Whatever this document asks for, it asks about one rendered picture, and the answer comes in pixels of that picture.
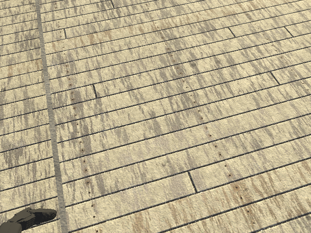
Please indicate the left robot hand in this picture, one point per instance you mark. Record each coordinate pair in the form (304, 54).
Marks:
(27, 218)

